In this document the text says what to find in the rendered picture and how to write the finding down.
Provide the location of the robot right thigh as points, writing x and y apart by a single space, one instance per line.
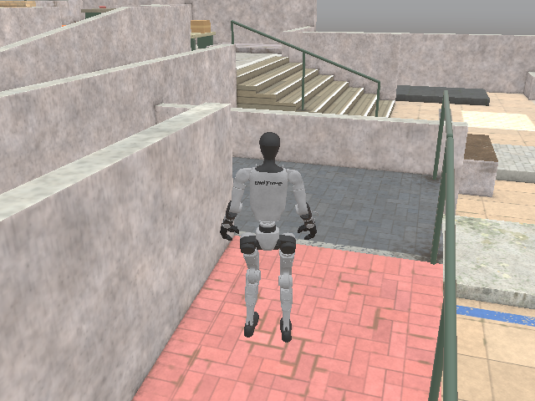
287 246

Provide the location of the robot right upper arm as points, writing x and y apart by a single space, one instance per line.
295 178

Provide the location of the left robot foot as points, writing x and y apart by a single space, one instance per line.
249 330

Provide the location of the robot left hand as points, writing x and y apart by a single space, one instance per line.
224 234

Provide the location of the robot left upper arm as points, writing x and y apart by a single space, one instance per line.
242 176

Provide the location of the left robot forearm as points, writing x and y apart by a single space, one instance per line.
229 217

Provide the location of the right robot forearm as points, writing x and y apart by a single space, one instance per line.
308 219

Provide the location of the robot right hand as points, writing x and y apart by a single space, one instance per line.
313 231

